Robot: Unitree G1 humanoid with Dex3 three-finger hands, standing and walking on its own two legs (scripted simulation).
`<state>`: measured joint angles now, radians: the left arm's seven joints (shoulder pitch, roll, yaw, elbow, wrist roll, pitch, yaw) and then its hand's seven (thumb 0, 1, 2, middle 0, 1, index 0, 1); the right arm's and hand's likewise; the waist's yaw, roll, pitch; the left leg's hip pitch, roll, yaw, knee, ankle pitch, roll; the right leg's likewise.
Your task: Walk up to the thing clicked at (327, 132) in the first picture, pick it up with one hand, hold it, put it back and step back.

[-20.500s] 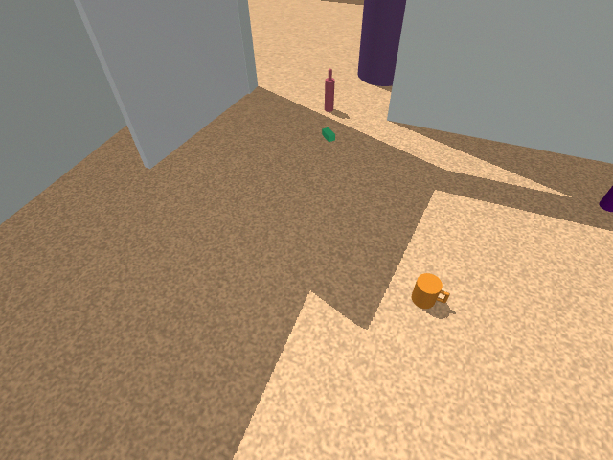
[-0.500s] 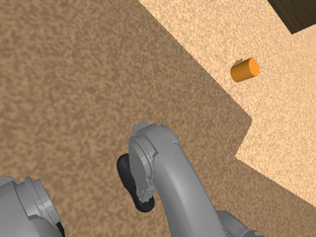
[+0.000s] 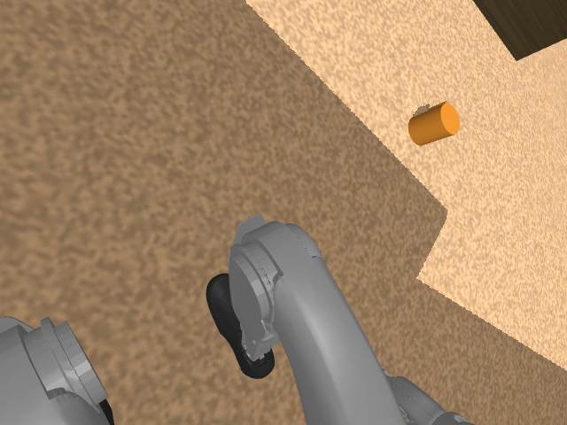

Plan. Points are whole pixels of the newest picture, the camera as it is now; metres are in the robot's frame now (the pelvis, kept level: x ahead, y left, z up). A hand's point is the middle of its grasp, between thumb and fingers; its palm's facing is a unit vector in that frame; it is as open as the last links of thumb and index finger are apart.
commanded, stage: close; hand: left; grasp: from above
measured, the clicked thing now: out of the picture +0.49 +0.31 -0.29
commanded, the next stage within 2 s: settle in 0.86 s
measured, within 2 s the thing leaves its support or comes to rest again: leaves its support in 1.24 s
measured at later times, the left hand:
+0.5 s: hand out of the picture +0.47 +0.31 -0.26, palm faces -0.46 -0.11 -0.88, open 7.0 cm
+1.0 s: hand out of the picture +0.47 +0.31 -0.26, palm faces -0.46 -0.11 -0.88, open 7.1 cm
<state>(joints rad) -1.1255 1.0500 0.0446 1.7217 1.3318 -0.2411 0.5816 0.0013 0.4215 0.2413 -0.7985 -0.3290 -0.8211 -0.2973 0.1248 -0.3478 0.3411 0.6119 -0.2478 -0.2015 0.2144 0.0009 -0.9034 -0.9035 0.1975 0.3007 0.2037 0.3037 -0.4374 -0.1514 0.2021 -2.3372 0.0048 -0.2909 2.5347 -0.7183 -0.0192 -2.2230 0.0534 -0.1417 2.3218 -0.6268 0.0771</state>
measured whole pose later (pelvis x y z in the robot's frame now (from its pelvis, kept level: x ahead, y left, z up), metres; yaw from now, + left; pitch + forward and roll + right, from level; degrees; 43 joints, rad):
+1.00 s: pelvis +0.00 +0.00 +0.00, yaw +0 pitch +28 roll -16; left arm -1.15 1.08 0.04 1.70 1.32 -0.24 0.54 0.00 0.47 0.00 -1.03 -0.04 -1.04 -0.02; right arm 0.13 -0.36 0.36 0.58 -0.24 -0.18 0.19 0.00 -0.90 -0.90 0.20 0.30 0.20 0.30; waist -0.44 -0.15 0.22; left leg -2.34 0.01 -0.29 2.53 -0.71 -0.01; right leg -2.23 0.05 -0.14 2.32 -0.62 0.08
